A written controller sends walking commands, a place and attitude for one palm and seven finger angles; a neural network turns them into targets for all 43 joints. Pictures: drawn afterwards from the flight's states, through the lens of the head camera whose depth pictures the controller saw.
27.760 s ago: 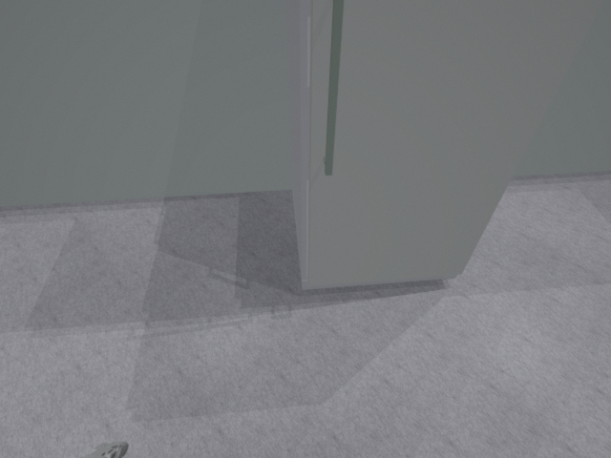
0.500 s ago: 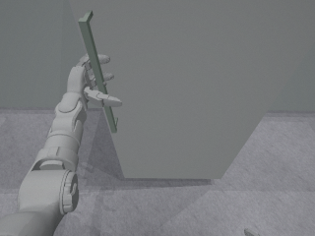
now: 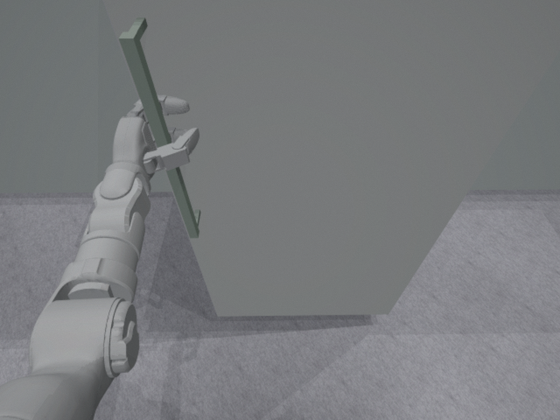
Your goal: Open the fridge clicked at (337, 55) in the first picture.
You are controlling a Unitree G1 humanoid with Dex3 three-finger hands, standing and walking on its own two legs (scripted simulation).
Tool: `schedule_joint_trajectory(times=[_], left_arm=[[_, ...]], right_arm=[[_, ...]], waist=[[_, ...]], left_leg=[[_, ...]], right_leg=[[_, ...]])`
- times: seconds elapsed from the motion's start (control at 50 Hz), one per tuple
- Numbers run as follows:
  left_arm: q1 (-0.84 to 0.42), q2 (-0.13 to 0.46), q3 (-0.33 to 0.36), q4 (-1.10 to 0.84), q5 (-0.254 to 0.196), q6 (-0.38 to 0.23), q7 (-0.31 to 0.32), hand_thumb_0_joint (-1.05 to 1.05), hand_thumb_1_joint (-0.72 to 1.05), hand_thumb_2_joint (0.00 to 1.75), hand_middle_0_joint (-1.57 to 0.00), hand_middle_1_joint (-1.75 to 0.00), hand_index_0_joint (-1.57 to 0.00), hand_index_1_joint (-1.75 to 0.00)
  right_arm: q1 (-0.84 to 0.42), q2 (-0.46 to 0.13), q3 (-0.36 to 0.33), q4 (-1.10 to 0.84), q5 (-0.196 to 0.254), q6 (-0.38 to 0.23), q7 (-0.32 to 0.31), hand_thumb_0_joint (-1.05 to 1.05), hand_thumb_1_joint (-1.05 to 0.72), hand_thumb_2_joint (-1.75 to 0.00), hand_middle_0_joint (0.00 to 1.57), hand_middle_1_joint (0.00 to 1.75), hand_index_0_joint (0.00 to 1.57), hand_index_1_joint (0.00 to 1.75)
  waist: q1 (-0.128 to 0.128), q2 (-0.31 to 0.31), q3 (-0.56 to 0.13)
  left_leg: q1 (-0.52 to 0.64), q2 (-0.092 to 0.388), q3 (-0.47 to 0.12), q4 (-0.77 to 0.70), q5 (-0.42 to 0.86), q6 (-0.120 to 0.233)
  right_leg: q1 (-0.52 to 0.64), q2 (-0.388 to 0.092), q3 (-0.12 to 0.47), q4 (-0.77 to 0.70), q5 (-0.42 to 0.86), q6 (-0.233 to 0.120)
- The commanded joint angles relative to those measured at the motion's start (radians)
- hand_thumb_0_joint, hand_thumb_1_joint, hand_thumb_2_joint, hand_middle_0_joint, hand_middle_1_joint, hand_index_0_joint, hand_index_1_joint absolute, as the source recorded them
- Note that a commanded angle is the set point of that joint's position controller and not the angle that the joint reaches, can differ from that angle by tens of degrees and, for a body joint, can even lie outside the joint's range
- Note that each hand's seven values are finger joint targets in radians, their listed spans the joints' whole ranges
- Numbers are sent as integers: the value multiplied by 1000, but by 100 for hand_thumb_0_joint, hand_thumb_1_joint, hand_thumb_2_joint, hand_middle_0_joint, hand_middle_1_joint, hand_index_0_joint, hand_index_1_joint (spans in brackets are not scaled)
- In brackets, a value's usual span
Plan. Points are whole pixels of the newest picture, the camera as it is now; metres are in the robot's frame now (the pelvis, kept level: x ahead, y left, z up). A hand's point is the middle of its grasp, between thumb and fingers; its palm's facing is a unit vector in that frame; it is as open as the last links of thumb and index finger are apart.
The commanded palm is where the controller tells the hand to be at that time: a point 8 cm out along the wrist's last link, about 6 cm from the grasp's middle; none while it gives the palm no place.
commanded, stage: grip the handle and tug to test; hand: left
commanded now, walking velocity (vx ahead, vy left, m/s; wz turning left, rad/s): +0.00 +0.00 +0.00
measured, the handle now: (173, 154) +0.50 +0.17 +0.10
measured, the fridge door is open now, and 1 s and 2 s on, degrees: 0 1 27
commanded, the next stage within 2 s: pull the door a little, standing still in 0.82 s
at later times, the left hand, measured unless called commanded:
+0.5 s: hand (178, 146) +0.45 +0.14 +0.16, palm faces -0.01 -1.00 +0.01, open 4.9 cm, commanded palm +0.42 +0.20 +0.16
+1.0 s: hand (172, 156) +0.43 +0.15 +0.16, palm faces -0.01 -1.00 +0.01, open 5.5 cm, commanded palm +0.39 +0.20 +0.16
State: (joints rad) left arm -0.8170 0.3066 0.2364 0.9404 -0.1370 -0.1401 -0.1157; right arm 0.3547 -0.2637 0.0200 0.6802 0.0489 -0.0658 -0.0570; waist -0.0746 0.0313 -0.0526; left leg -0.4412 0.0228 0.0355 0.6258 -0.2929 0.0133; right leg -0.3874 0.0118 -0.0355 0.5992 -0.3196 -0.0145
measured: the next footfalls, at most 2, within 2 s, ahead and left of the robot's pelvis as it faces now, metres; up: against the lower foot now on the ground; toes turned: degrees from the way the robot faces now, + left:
none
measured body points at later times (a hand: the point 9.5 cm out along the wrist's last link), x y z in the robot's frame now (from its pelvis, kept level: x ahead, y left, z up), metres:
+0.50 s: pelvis +0.01 -0.01 +0.00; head +0.03 -0.01 +0.45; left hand +0.45 +0.20 +0.16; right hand +0.10 -0.27 -0.11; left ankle +0.01 +0.11 -0.73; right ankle -0.01 -0.11 -0.73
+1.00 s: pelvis +0.03 +0.00 +0.01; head +0.03 -0.01 +0.46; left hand +0.43 +0.20 +0.16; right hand +0.15 -0.25 -0.09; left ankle +0.01 +0.11 -0.73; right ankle -0.01 -0.11 -0.73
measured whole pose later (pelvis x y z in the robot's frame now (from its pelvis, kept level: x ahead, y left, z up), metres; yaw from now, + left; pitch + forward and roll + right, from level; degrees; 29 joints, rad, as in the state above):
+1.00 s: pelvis +0.03 +0.00 +0.01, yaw -1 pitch +4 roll +0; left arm -0.48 0.24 0.21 0.44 -0.18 0.08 -0.10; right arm 0.28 -0.25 0.01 0.60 0.06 -0.01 -0.05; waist -0.04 0.04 -0.07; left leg -0.30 0.02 0.06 0.55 -0.31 0.01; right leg -0.25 0.01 -0.01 0.51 -0.32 -0.01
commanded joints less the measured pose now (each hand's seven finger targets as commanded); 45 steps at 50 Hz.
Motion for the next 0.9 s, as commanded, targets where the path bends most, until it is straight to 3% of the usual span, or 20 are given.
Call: schedule_joint_trajectory(times=[0.0,0.04,0.08,0.1,0.16,0.22,0.28,0.32,0.38,0.42,0.46,0.5,0.58,0.64,0.68,0.7,0.72,0.74,0.82,0.88], left_arm=[[-487,175,14,-276,-22,-72,-8,0,90,90,-45,-140,-45,-140],[-472,158,-5,-282,-27,-70,-13,0,90,90,-45,-140,-45,-140],[-445,177,16,-280,-32,-61,-12,0,90,90,-45,-140,-45,-140],[-463,172,5,-286,-31,-59,-13,0,90,90,-45,-140,-45,-140],[-440,161,2,-307,-31,-57,-9,0,90,90,-45,-140,-45,-140],[-445,203,26,-270,-30,-49,-11,0,90,90,-45,-140,-45,-140],[-442,212,36,-293,-31,-52,-22,0,90,90,-45,-140,-45,-140],[-426,239,58,-289,-32,-52,-25,0,90,90,-45,-140,-45,-140],[-437,210,36,-306,-36,-45,-29,0,90,90,-45,-140,-45,-140],[-373,225,57,-302,-40,-40,-28,0,90,90,-45,-140,-45,-140],[-331,245,87,-342,-47,-37,-32,0,90,90,-45,-140,-45,-140],[-294,218,65,-370,-50,-26,-40,0,90,90,-45,-140,-45,-140],[-212,218,79,-471,-55,-12,-36,0,90,90,-45,-140,-45,-140],[-131,176,52,-539,-57,11,-32,0,90,90,-45,-140,-45,-140],[-86,200,77,-589,-60,30,-29,0,90,90,-45,-140,-45,-140],[-63,171,58,-617,-64,41,-30,0,90,90,-45,-140,-45,-140],[-29,192,81,-638,-66,46,-25,0,90,90,-45,-140,-45,-140],[15,180,81,-668,-69,58,-27,0,90,90,-45,-140,-45,-140],[28,147,45,-743,-68,101,-23,0,90,90,-45,-140,-45,-140],[38,131,37,-772,-65,140,-10,0,90,90,-45,-140,-45,-140]], right_arm=[[9,-132,-49,-111,0,-42,-2,0,-90,-90,20,30,20,30],[8,-134,-49,-110,3,-39,0,0,-90,-90,20,30,20,30],[7,-137,-51,-112,2,-36,0,0,-90,-90,20,30,20,30],[0,-135,-49,-113,3,-34,-1,0,-90,-90,20,30,20,30],[-11,-132,-49,-121,4,-33,-2,0,-90,-90,20,30,20,30],[-6,-138,-45,-116,2,-25,-6,0,-90,-90,20,30,20,30],[-20,-133,-44,-127,4,-22,-8,0,-90,-90,20,30,20,30],[-13,-135,-44,-126,2,-18,-11,0,-90,-90,20,30,20,30],[-26,-129,-40,-133,5,-15,-9,0,-90,-90,20,30,20,30],[-22,-133,-43,-140,3,-12,-9,0,-90,-90,20,30,20,30],[-34,-132,-44,-151,4,-11,-7,0,-90,-90,20,30,20,30],[-47,-128,-43,-162,8,-7,-7,0,-90,-90,20,30,20,30],[-63,-125,-47,-183,7,-5,-2,0,-90,-90,20,30,20,30],[-77,-120,-48,-197,9,-3,3,0,-90,-90,20,30,20,30],[-81,-123,-50,-202,8,1,5,0,-90,-90,20,30,20,30],[-94,-118,-49,-209,9,-1,6,0,-90,-90,20,30,20,30],[-89,-121,-53,-212,8,1,7,0,-90,-90,20,30,20,30],[-102,-118,-52,-221,9,0,8,0,-90,-90,20,30,20,30],[-112,-115,-52,-221,12,6,6,0,-90,-90,20,30,20,30],[-125,-111,-50,-218,12,8,5,0,-90,-90,20,30,20,30]], waist=[[4,17,-378],[-2,1,-367],[5,-39,-356],[-4,-36,-334],[6,-24,-337],[-1,-65,-293],[9,-29,-328],[14,-43,-342],[10,-18,-335],[23,-53,-342],[42,-38,-363],[43,-31,-357],[68,-18,-378],[75,-14,-369],[86,-27,-375],[87,-6,-364],[97,-39,-376],[103,-30,-375],[89,-32,-344],[85,3,-319]], left_leg=[[271,-18,-39,-46,285,21],[271,-16,-43,-45,301,21],[249,-18,-37,-48,282,25],[239,-19,-35,-52,268,26],[250,-21,-34,-51,272,28],[204,-26,-28,-54,234,34],[217,-29,-22,-55,241,34],[219,-28,-22,-51,271,35],[228,-29,-24,-53,273,32],[218,-28,-23,-52,291,34],[226,-29,-16,-54,314,33],[229,-28,-9,-58,322,32],[253,-24,-9,-62,376,31],[274,-19,-6,-64,438,31],[278,-17,-6,-70,454,28],[286,-17,-2,-71,466,29],[284,-17,-3,-69,496,30],[290,-15,1,-74,516,30],[314,-11,0,-81,531,27],[344,-3,-8,-83,568,21]], right_leg=[[59,19,6,-64,355,-8],[58,20,3,-64,367,-8],[75,21,4,-69,369,-5],[73,19,6,-74,366,-4],[74,18,7,-75,368,-5],[90,13,14,-87,356,-1],[102,11,21,-82,375,-2],[126,8,19,-77,404,-2],[112,11,16,-76,406,-2],[139,11,13,-74,420,-3],[160,10,18,-68,459,-3],[168,10,17,-71,471,-3],[197,11,13,-66,509,-5],[205,12,6,-64,547,-6],[227,12,6,-64,560,-7],[226,12,8,-67,575,-6],[259,10,3,-64,593,-8],[260,9,5,-63,619,-5],[252,9,0,-79,602,-4],[217,11,-2,-88,592,-5]])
